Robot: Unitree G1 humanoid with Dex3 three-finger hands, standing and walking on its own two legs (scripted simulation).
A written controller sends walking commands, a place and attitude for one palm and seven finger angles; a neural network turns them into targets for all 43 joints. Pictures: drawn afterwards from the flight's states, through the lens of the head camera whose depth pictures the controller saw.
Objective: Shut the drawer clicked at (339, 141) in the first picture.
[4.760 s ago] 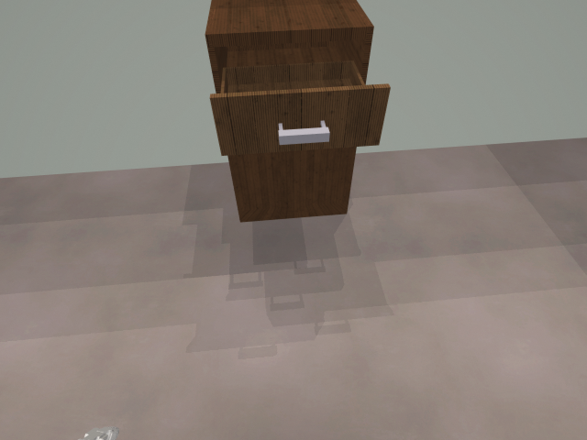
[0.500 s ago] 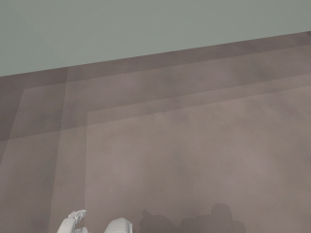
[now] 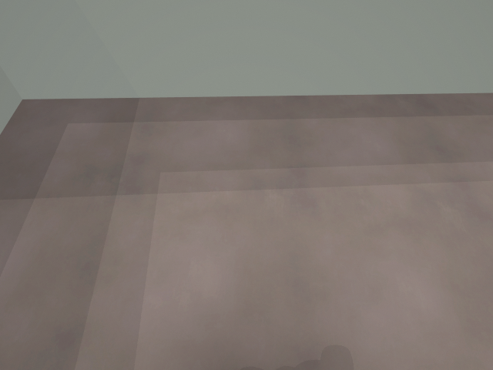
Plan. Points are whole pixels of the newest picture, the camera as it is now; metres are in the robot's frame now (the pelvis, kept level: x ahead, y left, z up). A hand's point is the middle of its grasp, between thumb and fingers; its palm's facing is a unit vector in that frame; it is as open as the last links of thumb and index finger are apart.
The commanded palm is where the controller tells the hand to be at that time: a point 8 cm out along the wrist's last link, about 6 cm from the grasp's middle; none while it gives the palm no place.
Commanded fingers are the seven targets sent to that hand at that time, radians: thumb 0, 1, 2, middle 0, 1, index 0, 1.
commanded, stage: turn to face it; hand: left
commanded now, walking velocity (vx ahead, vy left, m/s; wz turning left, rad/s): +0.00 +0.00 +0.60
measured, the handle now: out of the picture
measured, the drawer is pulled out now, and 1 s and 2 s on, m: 0.30 0.30 0.30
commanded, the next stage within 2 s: none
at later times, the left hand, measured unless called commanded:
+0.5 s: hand out of the picture -0.07 +0.18 -0.17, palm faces +0.40 -0.88 -0.25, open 7.4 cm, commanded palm none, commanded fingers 0.00 0.90 0.90 -0.20 -0.30 -0.20 -0.30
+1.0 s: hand out of the picture -0.10 +0.19 -0.15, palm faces +0.62 -0.72 -0.31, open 7.4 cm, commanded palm none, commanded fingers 0.00 0.90 0.90 -0.20 -0.30 -0.20 -0.30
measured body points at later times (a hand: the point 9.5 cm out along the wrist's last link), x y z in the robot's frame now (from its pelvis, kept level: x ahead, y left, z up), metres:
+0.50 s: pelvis -0.04 -0.03 -0.01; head -0.01 -0.01 +0.44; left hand -0.09 +0.23 -0.15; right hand +0.16 -0.24 -0.14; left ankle -0.09 +0.10 -0.72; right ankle -0.01 -0.15 -0.74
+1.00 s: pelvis -0.05 -0.04 -0.01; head -0.01 -0.04 +0.43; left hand -0.13 +0.23 -0.13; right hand +0.16 -0.20 -0.17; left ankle -0.10 +0.08 -0.72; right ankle +0.02 -0.13 -0.74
